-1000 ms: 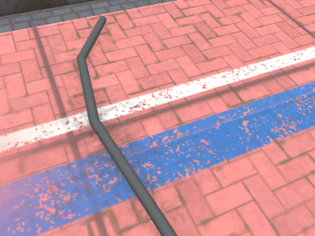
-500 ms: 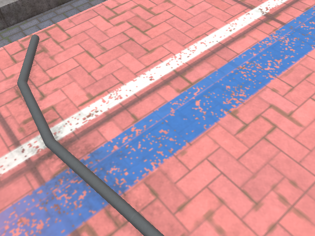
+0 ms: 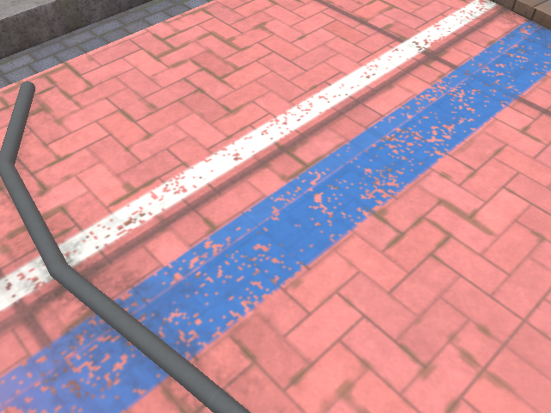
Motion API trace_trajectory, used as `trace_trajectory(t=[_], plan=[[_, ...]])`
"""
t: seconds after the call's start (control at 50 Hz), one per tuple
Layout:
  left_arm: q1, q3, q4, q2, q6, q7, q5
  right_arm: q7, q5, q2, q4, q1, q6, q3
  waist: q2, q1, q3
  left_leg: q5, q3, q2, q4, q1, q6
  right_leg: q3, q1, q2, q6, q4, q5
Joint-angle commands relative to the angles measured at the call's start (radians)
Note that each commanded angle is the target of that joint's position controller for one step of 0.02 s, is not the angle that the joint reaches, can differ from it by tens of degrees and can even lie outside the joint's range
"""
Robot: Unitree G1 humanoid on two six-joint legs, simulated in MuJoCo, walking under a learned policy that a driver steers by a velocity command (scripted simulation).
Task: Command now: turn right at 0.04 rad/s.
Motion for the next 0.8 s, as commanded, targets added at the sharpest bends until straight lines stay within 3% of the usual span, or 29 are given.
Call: trace_trajectory(t=[0.02,0.2,0.6,0.62,0.64,0.68,0.72,0.76,0.8], plan=[[-0.022,0.017,-0.047,0.086,-0.025,0.012,0.001,0.000,-0.002,-0.108,-0.051,-0.007,-0.011,-0.034,-0.042,-0.003,-0.018,0.083,-0.105,0.088,-0.087,0.035,0.020,0.090,-0.038,-0.076,-0.036,-0.093,0.160],[-0.004,0.019,0.019,0.085,-0.030,0.018,0.001,-0.005,0.002,-0.101,0.015,0.017,-0.011,-0.036,0.001,-0.002,-0.009,0.049,-0.115,0.092,-0.120,0.027,0.017,0.085,-0.029,-0.076,-0.042,-0.110,0.133],[0.058,0.014,0.226,0.062,-0.031,0.031,-0.005,-0.020,0.003,-0.093,0.198,0.082,-0.011,-0.029,0.005,-0.008,0.010,0.052,-0.134,0.109,-0.166,0.050,0.026,0.070,-0.009,-0.081,-0.037,-0.149,0.157],[0.077,0.011,0.241,0.051,-0.030,0.031,-0.004,-0.020,0.002,-0.088,0.212,0.098,-0.011,-0.027,0.012,-0.008,-0.013,-0.051,-0.138,0.104,-0.184,0.060,0.028,0.062,0.000,-0.070,-0.038,-0.153,0.075],[0.088,0.014,0.249,0.056,-0.028,0.030,-0.001,-0.018,0.002,-0.110,0.222,0.108,-0.006,-0.036,0.029,-0.009,0.002,-0.194,-0.146,0.095,-0.189,0.050,0.040,0.040,-0.023,-0.042,-0.046,-0.120,-0.045],[0.078,0.020,0.240,0.064,-0.022,0.021,0.011,-0.013,0.000,-0.150,0.230,0.142,0.006,-0.054,0.078,-0.027,0.064,-0.518,-0.238,0.135,-0.232,0.020,0.096,0.008,-0.156,0.003,-0.065,-0.016,-0.280],[0.055,0.008,0.221,0.016,-0.033,0.006,0.020,-0.010,0.003,-0.164,0.254,0.200,0.010,-0.066,0.149,-0.040,0.102,-0.652,-0.411,0.266,-0.340,0.030,0.174,-0.078,-0.236,0.016,-0.061,0.135,-0.201],[0.054,0.011,0.211,0.029,-0.052,-0.008,0.017,-0.006,-0.002,-0.158,0.255,0.182,-0.002,-0.071,0.123,-0.024,0.091,-0.549,-0.452,0.319,-0.392,-0.014,0.205,-0.083,-0.203,-0.028,-0.062,0.218,-0.149],[0.116,0.008,0.226,0.012,-0.067,-0.018,0.010,-0.001,0.003,-0.165,0.238,0.101,-0.015,-0.076,0.095,0.029,0.065,-0.428,-0.342,0.268,-0.364,-0.072,0.175,-0.098,-0.076,-0.024,-0.074,0.121,-0.153]])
